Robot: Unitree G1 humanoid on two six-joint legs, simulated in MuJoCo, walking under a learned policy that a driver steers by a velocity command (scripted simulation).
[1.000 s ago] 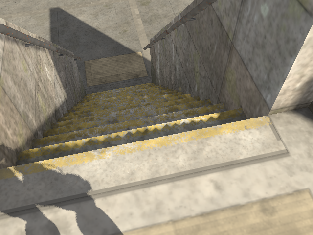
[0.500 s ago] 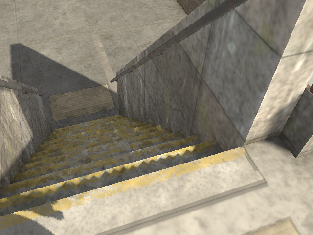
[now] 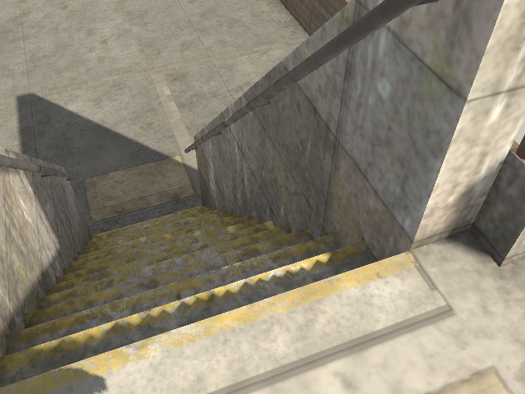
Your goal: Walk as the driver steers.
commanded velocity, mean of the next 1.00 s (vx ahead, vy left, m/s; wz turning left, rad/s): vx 0.00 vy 0.00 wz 0.00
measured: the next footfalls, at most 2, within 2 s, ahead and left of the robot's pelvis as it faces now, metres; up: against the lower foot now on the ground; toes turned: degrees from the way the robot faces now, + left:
right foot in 1.32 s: +0.10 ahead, -0.11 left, +0.00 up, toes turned -2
left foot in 1.80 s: +0.47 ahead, +0.03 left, +0.00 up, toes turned +3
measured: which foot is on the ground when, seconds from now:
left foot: down 0.00-1.00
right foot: down 0.00-1.00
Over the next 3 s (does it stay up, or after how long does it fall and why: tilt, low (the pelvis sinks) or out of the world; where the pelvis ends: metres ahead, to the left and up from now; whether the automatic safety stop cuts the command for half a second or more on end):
stays up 0.67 0.08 -0.08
